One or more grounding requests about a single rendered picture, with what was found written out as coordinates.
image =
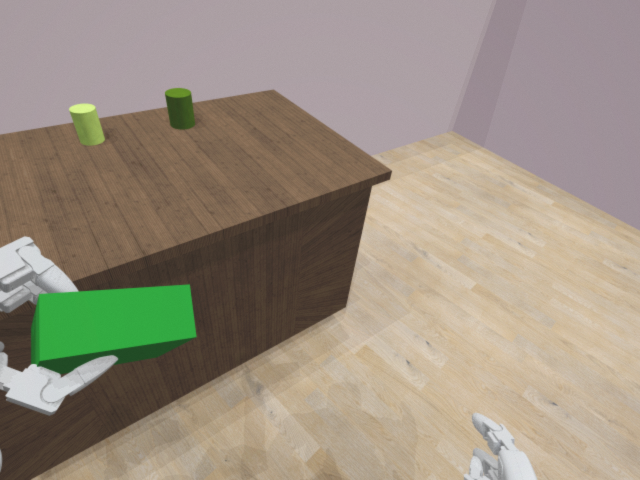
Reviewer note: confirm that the robot left hand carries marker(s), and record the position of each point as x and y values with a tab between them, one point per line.
24	274

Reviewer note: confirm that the table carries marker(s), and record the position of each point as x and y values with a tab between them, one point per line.
259	207

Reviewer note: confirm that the robot right hand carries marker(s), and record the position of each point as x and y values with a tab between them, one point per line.
512	464

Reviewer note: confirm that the sponge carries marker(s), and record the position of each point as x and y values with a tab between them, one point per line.
70	329

